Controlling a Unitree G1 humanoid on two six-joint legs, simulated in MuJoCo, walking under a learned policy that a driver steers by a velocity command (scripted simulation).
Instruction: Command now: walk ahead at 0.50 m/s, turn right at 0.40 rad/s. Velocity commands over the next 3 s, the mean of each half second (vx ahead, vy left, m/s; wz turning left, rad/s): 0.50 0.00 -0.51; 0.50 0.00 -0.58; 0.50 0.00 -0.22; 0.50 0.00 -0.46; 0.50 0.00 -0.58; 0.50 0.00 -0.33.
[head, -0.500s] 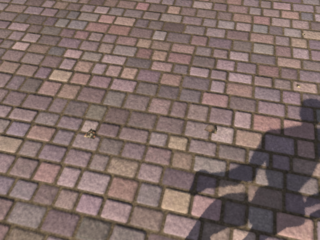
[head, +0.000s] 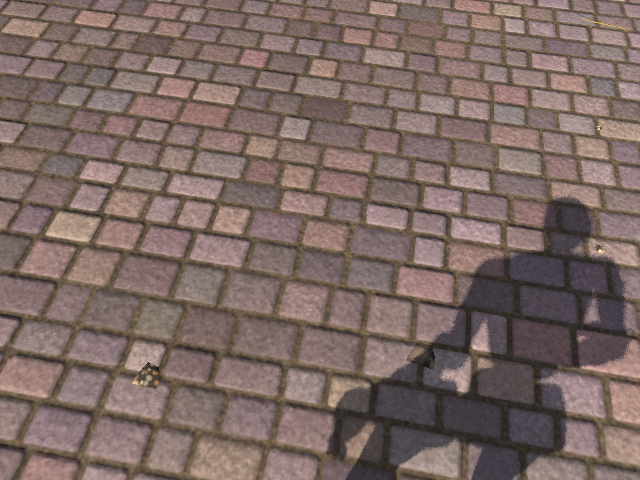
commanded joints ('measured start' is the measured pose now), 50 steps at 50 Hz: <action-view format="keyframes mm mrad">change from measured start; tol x32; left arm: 1 -40 101 36 -98 1 -9 3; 50 -27 134 44 -213 7 10 21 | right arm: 1 92 -97 -31 -3 -11 -13 -7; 40 -218 -115 -25 -105 9 -22 3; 50 130 -133 -51 -26 -2 -16 -1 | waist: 1 -54 153 -74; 20 75 99 -107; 22 24 -261 -256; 50 -100 103 -115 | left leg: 1 322 276 -305 -306 -9 143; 15 423 282 100 -352 285 123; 20 434 251 181 109 828 55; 23 -375 -39 -128 897 -456 -50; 38 -137 12 -120 55 271 -93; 45 173 14 -135 -87 113 12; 47 755 400 -765 -148 -159 245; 50 479 314 -574 -233 -244 168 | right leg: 1 -312 -119 59 66 131 7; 20 46 56 -189 -528 271 -122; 23 754 -331 789 -809 -12 -420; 30 171 -163 281 -893 504 -278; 43 227 -137 355 -729 368 -163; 46 63 -10 247 -289 332 -79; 47 -305 129 122 32 -153 -8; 50 -424 -15 96 171 18 14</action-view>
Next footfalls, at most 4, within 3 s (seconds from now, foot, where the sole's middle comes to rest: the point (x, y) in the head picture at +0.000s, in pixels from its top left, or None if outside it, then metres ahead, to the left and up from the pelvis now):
0.42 right None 0.36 -0.17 -0.77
0.92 left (379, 371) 0.70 -0.10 -0.77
1.40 right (538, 358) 0.75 -0.47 -0.77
1.88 left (519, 240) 1.10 -0.49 -0.77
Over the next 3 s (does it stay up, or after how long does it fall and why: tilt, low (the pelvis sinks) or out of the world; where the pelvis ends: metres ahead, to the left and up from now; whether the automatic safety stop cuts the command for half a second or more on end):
stays up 1.17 -1.00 0.00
